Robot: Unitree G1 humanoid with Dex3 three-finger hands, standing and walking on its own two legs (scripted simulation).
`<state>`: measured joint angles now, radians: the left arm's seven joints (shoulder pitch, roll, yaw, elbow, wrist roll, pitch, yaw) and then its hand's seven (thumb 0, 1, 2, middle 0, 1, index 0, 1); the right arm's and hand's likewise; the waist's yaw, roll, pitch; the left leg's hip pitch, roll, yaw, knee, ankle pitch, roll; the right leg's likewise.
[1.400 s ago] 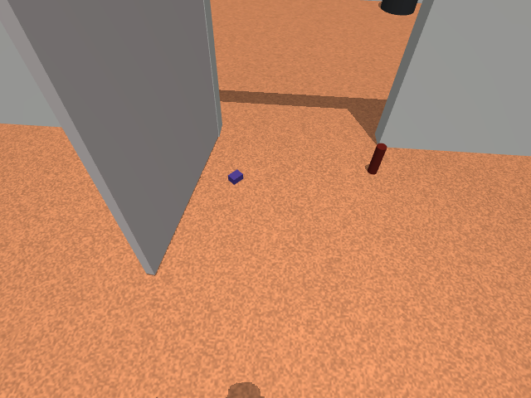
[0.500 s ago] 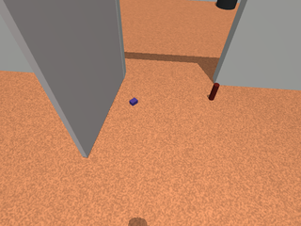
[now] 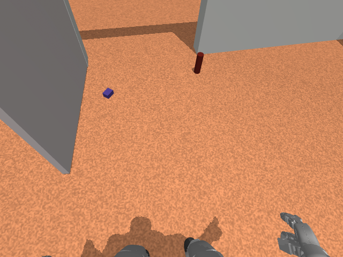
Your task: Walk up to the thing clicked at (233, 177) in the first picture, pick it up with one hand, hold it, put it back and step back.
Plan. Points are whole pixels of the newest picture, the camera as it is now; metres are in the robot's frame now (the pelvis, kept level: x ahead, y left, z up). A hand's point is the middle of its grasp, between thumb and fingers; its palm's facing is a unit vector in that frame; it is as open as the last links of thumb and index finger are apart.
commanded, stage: walk up
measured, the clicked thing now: (108, 93) +1.15 +0.47 -0.75
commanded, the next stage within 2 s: none
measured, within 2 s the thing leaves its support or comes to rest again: neither
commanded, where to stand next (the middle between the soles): +0.08 -0.02 m, yaw -84 degrees
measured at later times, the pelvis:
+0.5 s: pelvis +0.02 +0.01 -0.01, yaw -29 degrees
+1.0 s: pelvis +0.08 +0.05 +0.00, yaw -53 degrees
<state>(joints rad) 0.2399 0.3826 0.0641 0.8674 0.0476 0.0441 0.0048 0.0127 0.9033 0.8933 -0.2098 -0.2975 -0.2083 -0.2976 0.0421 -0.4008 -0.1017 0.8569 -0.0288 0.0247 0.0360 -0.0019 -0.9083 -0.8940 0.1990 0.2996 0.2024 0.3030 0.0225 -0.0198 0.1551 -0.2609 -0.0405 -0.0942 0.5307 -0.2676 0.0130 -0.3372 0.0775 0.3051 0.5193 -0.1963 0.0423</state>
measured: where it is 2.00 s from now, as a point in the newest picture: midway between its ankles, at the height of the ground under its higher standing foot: outside the picture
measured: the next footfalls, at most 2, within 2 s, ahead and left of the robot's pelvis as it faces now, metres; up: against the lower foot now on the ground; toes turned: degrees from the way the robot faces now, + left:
right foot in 0.40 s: +0.02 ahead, -0.13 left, +0.00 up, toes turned -26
left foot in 0.76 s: +0.22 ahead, +0.05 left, +0.00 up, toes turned -43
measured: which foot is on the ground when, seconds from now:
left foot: down 0.00-0.42, up 0.44-0.74, down 0.76-1.00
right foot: up 0.00-0.38, down 0.40-0.76, up 0.78-1.00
